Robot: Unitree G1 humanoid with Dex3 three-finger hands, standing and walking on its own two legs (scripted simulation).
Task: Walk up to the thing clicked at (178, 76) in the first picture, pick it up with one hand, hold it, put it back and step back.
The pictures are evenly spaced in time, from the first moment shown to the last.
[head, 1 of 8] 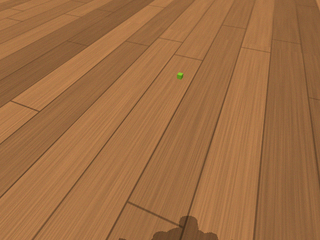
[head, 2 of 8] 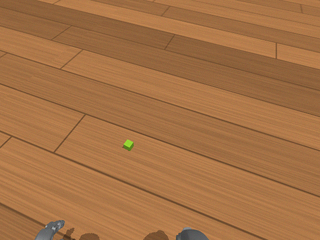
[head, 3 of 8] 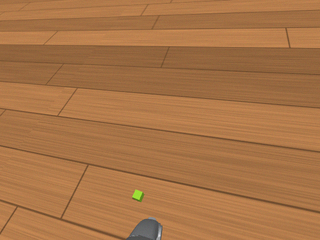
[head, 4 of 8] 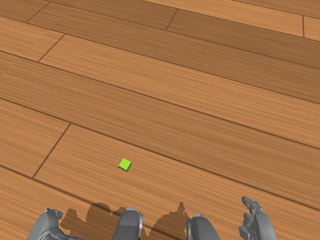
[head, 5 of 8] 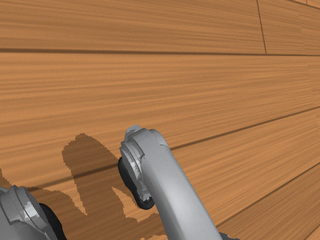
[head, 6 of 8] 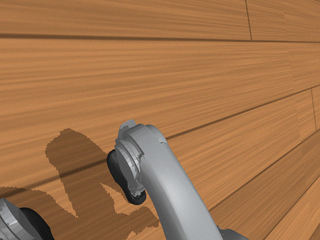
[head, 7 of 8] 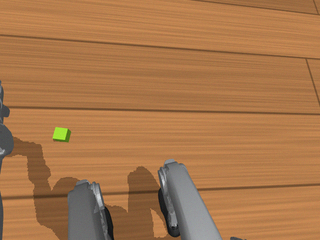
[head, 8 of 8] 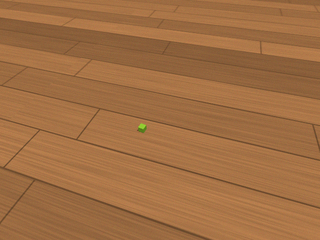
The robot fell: no
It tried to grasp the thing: yes
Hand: left
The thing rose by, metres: 0.00
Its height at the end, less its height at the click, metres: +0.00
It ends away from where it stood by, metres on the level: 0.03
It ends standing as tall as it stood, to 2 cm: yes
